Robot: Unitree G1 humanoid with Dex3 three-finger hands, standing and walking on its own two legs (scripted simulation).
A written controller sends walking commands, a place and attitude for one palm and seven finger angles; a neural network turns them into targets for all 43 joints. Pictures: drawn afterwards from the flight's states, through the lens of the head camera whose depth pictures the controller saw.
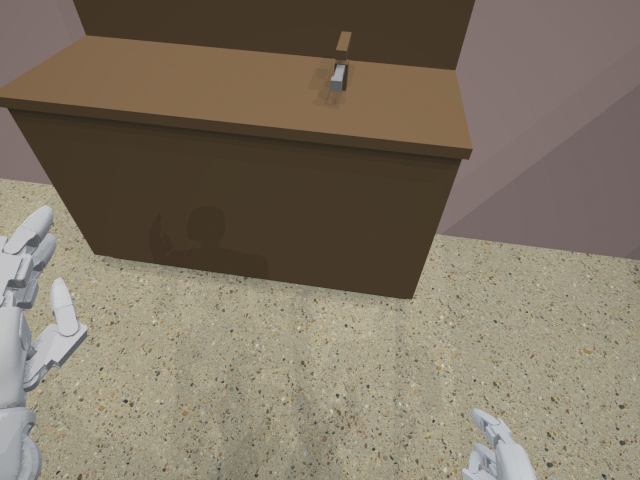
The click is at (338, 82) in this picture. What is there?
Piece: tap's lever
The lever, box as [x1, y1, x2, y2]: [330, 76, 342, 91]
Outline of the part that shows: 332,76 330,90 340,91 342,77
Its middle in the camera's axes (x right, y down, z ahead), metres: +0.04 -0.39 +0.98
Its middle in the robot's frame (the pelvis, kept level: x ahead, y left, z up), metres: +1.00 +0.02 +0.04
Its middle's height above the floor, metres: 0.81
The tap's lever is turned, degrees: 0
